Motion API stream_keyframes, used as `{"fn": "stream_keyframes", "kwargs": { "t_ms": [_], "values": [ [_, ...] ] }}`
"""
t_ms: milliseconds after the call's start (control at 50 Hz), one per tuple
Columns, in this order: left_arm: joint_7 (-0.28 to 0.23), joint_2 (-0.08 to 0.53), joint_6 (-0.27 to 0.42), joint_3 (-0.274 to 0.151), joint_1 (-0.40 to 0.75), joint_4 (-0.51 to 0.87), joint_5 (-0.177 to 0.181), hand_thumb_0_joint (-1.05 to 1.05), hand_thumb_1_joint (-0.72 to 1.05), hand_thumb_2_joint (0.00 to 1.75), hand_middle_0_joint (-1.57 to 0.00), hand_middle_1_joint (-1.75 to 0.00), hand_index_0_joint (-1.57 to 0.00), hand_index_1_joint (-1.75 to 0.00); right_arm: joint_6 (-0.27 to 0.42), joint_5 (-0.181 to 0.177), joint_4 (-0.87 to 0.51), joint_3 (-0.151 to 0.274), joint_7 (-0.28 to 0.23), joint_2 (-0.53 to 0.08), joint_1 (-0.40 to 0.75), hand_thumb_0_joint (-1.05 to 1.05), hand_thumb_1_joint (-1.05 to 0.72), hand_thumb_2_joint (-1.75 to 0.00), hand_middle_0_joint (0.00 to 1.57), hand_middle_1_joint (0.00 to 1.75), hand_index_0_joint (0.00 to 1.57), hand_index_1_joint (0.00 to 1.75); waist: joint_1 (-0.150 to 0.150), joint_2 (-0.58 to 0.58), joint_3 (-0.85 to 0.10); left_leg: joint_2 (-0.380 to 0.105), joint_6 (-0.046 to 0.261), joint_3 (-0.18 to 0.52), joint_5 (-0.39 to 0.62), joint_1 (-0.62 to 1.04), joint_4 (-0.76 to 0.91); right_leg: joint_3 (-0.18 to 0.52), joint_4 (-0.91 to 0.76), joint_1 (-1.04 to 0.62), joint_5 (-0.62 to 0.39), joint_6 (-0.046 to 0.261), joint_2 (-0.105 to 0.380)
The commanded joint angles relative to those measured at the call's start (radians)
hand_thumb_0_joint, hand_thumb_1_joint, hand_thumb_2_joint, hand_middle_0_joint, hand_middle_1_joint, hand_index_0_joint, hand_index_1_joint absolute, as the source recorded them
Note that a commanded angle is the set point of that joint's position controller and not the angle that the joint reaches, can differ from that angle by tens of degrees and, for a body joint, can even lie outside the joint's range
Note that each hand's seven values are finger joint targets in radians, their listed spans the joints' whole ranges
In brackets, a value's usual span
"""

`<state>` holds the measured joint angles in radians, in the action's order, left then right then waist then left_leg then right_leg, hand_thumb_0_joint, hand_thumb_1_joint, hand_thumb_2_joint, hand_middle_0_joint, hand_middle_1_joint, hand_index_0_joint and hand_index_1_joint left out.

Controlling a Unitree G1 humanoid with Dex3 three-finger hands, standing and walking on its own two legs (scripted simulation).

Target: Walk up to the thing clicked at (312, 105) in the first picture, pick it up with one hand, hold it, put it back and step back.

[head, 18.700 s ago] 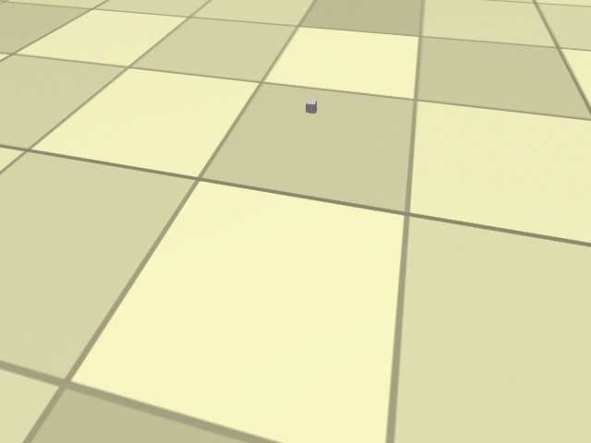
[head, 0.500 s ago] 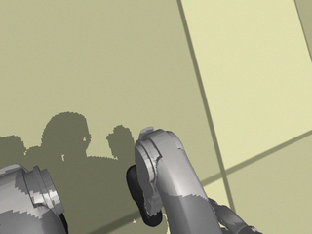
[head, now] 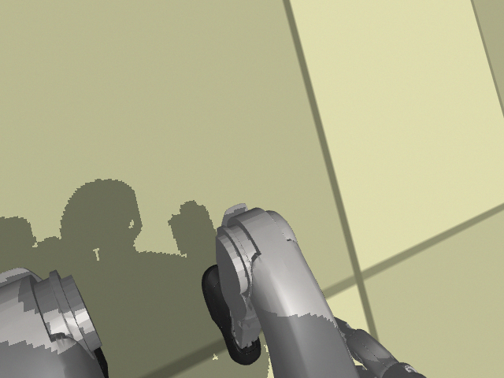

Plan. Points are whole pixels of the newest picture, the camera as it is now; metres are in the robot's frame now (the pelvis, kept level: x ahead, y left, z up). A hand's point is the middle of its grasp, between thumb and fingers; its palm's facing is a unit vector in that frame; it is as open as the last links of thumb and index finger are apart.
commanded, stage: close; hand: left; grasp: from above
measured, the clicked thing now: out of the picture +0.45 +0.34 -0.27
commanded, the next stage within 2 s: settle in 0.90 s
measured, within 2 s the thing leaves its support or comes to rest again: leaves its support in 1.34 s
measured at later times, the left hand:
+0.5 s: hand out of the picture +0.43 +0.34 -0.24, palm faces -0.47 -0.11 -0.88, open 9.3 cm
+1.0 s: hand out of the picture +0.44 +0.34 -0.24, palm faces -0.47 -0.11 -0.88, open 8.9 cm
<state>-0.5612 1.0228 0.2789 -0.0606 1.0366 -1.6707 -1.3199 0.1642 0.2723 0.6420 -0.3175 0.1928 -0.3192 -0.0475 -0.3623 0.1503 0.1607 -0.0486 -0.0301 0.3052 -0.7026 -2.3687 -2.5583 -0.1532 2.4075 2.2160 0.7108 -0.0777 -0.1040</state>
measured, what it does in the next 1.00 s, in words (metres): stands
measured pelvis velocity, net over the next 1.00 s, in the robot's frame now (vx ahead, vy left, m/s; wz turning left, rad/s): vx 0.00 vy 0.00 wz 0.00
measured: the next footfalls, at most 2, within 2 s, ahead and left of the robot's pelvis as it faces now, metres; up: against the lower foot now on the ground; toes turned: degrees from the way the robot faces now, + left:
none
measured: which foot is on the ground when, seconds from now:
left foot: down 0.00-1.00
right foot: down 0.00-1.00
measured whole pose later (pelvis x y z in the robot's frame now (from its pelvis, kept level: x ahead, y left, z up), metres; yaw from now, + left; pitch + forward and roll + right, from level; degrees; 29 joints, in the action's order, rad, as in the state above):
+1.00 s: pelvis +0.00 +0.00 +0.00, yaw +0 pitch +26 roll -14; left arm -0.52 1.03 0.30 -0.06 1.03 -1.64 -1.31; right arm 0.15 0.27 0.64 -0.32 0.18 -0.33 -0.06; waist -0.35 0.15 0.16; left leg -0.05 -0.02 0.30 -0.69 -2.37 -2.56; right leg -0.15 2.41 2.22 0.70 -0.08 -0.11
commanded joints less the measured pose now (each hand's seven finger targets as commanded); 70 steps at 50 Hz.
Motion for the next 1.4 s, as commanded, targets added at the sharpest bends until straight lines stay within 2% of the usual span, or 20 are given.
{"fn": "stream_keyframes", "kwargs": {
  "t_ms": [0,20,80,100,160,180,200,220,260,340,500,540,600,660,800,860,980,1200,1300,1380],
  "values": [
    [-0.031,0.234,-0.008,-0.032,0.21,0.097,0.035,0.0,-0.06,0.8,-0.4,-0.79,-0.41,-0.78,-0.005,0.004,0.002,0.096,-0.016,-0.324,-0.181,0.0,-0.9,-0.9,0.2,0.3,0.2,0.3,-0.03,-0.529,-0.675,-0.028,0.036,-0.135,0.253,0.531,0.234,-0.122,-0.212,-0.355,-0.343,0.083,-0.028],
    [-0.022,0.203,-0.006,-0.004,0.22,0.103,0.034,0.0,-0.05,0.79,-0.41,-0.78,-0.42,-0.77,-0.003,0.002,-0.004,0.096,-0.013,-0.322,-0.178,0.0,-0.89,-0.9,0.2,0.3,0.2,0.3,-0.041,-0.519,-0.653,-0.029,0.037,-0.135,0.247,0.517,0.229,-0.12,-0.21,-0.348,-0.339,0.082,-0.028],
    [-0.01,0.245,-0.001,-0.038,0.227,0.134,0.044,0.0,-0.04,0.75,-0.42,-0.75,-0.43,-0.74,-0.006,0.002,0.002,0.096,-0.016,-0.33,-0.195,0.0,-0.89,-0.9,0.2,0.3,0.2,0.3,-0.039,-0.53,-0.654,-0.026,0.037,-0.136,0.243,0.513,0.232,-0.124,-0.216,-0.349,-0.332,0.083,-0.026],
    [-0.006,0.245,0.008,-0.027,0.243,0.181,0.042,0.0,-0.03,0.77,-0.45,-0.73,-0.45,-0.73,-0.011,-0.002,-0.008,0.097,-0.018,-0.322,-0.172,0.0,-0.9,-0.9,0.2,0.3,0.2,0.3,-0.017,-0.553,-0.701,-0.031,0.033,-0.132,0.254,0.542,0.241,-0.118,-0.213,-0.371,-0.335,0.087,-0.029],
    [0.003,0.248,0.011,-0.04,0.168,0.122,0.036,0.0,0.02,0.75,-0.47,-0.73,-0.48,-0.72,-0.017,0.003,-0.005,0.095,-0.019,-0.326,-0.174,0.0,-0.9,-0.9,0.2,0.3,0.2,0.3,-0.019,-0.55,-0.661,-0.028,0.03,-0.133,0.245,0.529,0.242,-0.126,-0.206,-0.361,-0.32,0.09,-0.028],
    [0.001,0.246,0.018,-0.046,0.181,0.128,0.042,0.0,0.05,0.75,-0.49,-0.72,-0.5,-0.71,-0.022,0.004,-0.007,0.093,-0.021,-0.323,-0.176,0.0,-0.89,-0.9,0.2,0.3,0.2,0.3,-0.024,-0.524,-0.654,-0.026,0.031,-0.129,0.225,0.512,0.245,-0.133,-0.209,-0.342,-0.301,0.09,-0.027],
    [0.01,0.218,0.02,-0.012,0.181,0.118,0.031,0.0,0.05,0.75,-0.5,-0.71,-0.5,-0.71,-0.022,-0.002,-0.014,0.099,-0.021,-0.325,-0.166,0.0,-0.89,-0.9,0.2,0.3,0.2,0.3,-0.03,-0.516,-0.629,-0.028,0.035,-0.134,0.212,0.499,0.236,-0.121,-0.212,-0.334,-0.295,0.089,-0.03],
    [0.005,0.257,0.027,-0.041,0.204,0.151,0.033,0.0,0.07,0.74,-0.51,-0.71,-0.52,-0.7,-0.025,0.001,-0.006,0.097,-0.023,-0.325,-0.174,0.0,-0.89,-0.9,0.2,0.3,0.2,0.3,-0.026,-0.523,-0.655,-0.028,0.036,-0.135,0.215,0.504,0.239,-0.12,-0.22,-0.356,-0.303,0.086,-0.03],
    [0.003,0.231,0.037,-0.017,0.215,0.155,0.033,0.0,0.09,0.72,-0.53,-0.68,-0.54,-0.67,-0.028,0.0,-0.013,0.093,-0.025,-0.319,-0.16,0.0,-0.89,-0.9,0.2,0.3,0.2,0.3,-0.019,-0.524,-0.663,-0.03,0.036,-0.13,0.216,0.506,0.237,-0.115,-0.217,-0.353,-0.3,0.089,-0.032],
    [-0.016,0.253,0.052,-0.038,0.205,0.131,0.024,0.0,0.15,0.69,-0.57,-0.66,-0.58,-0.65,-0.03,0.004,-0.002,0.09,-0.031,-0.331,-0.169,0.0,-0.89,-0.9,0.2,0.3,0.2,0.3,-0.027,-0.512,-0.634,-0.027,0.033,-0.124,0.203,0.511,0.246,-0.137,-0.213,-0.324,-0.285,0.088,-0.028],
    [-0.034,0.229,0.045,0.012,0.244,0.131,0.002,0.0,0.29,0.62,-0.67,-0.61,-0.69,-0.59,-0.021,0.006,-0.001,0.087,-0.031,-0.329,-0.172,0.0,-0.89,-0.9,0.2,0.3,0.2,0.3,-0.04,-0.5,-0.616,-0.028,0.038,-0.13,0.192,0.495,0.234,-0.118,-0.219,-0.32,-0.287,0.084,-0.03],
    [-0.046,0.276,0.043,-0.023,0.268,0.186,0.003,0.0,0.34,0.63,-0.72,-0.58,-0.73,-0.57,-0.021,0.004,0.012,0.089,-0.034,-0.328,-0.172,0.0,-0.89,-0.9,0.2,0.3,0.2,0.3,-0.011,-0.552,-0.687,-0.027,0.03,-0.131,0.233,0.54,0.241,-0.13,-0.206,-0.331,-0.314,0.09,-0.026],
    [-0.045,0.202,0.026,0.011,0.222,0.099,0.012,0.0,0.4,0.6,-0.75,-0.58,-0.77,-0.57,-0.015,0.009,0.005,0.089,-0.027,-0.323,-0.168,0.0,-0.89,-0.9,0.2,0.3,0.2,0.3,-0.043,-0.494,-0.623,-0.028,0.037,-0.131,0.213,0.495,0.228,-0.126,-0.206,-0.314,-0.308,0.084,-0.03],
    [-0.039,0.232,0.018,0.001,0.232,0.118,0.017,0.0,0.44,0.59,-0.81,-0.54,-0.81,-0.53,-0.012,0.003,0.006,0.09,-0.028,-0.323,-0.172,0.0,-0.9,-0.9,0.2,0.3,0.2,0.3,-0.025,-0.543,-0.627,-0.027,0.035,-0.137,0.22,0.506,0.236,-0.117,-0.209,-0.315,-0.311,0.087,-0.028],
    [-0.018,0.25,0.008,-0.014,0.226,0.104,0.024,0.0,0.53,0.58,-0.89,-0.49,-0.89,-0.49,-0.007,-0.002,-0.003,0.093,-0.028,-0.335,-0.175,0.0,-0.89,-0.9,0.2,0.3,0.2,0.3,-0.033,-0.503,-0.638,-0.025,0.039,-0.133,0.196,0.498,0.231,-0.119,-0.216,-0.321,-0.286,0.085,-0.028],
    [-0.008,0.239,0.017,-0.002,0.231,0.134,0.035,0.0,0.59,0.58,-0.93,-0.49,-0.94,-0.48,-0.013,-0.005,-0.007,0.092,-0.032,-0.319,-0.156,0.0,-0.89,-0.9,0.2,0.3,0.2,0.3,-0.011,-0.516,-0.648,-0.027,0.037,-0.135,0.189,0.491,0.24,-0.113,-0.217,-0.324,-0.274,0.092,-0.03],
    [0.005,0.245,0.02,-0.013,0.193,0.091,0.036,0.0,0.65,0.57,-0.99,-0.43,-0.99,-0.44,-0.019,-0.005,-0.016,0.091,-0.036,-0.332,-0.165,0.0,-0.89,-0.9,0.2,0.3,0.2,0.3,-0.026,-0.479,-0.617,-0.026,0.038,-0.13,0.191,0.47,0.233,-0.119,-0.218,-0.32,-0.27,0.09,-0.029],
    [0.024,0.253,0.015,-0.026,0.241,0.245,0.027,0.0,0.78,0.55,-1.12,-0.45,-1.14,-0.43,-0.031,-0.007,-0.009,0.108,-0.031,-0.323,-0.183,0.0,-0.91,-0.9,0.2,0.3,0.2,0.3,-0.008,-0.609,-0.708,-0.023,0.025,-0.137,0.271,0.57,0.251,-0.126,-0.197,-0.324,-0.335,0.096,-0.021],
    [0.044,0.286,0.004,-0.084,0.236,0.41,0.034,0.0,0.84,0.55,-1.18,-0.43,-1.19,-0.42,-0.038,-0.021,-0.018,0.138,-0.028,-0.319,-0.197,0.0,-0.91,-0.9,0.2,0.3,0.2,0.3,0.042,-0.68,-0.8,-0.018,0.018,-0.154,0.302,0.616,0.263,-0.113,-0.21,-0.338,-0.343,0.105,-0.013],
    [0.079,0.231,-0.011,-0.072,0.24,0.486,0.051,0.0,0.88,0.54,-1.19,-0.43,-1.21,-0.41,-0.051,-0.038,-0.014,0.172,-0.019,-0.303,-0.209,0.0,-0.91,-0.9,0.2,0.3,0.2,0.3,0.049,-0.679,-0.831,-0.018,0.021,-0.162,0.292,0.613,0.269,-0.097,-0.221,-0.312,-0.335,0.107,-0.011]
  ]
}}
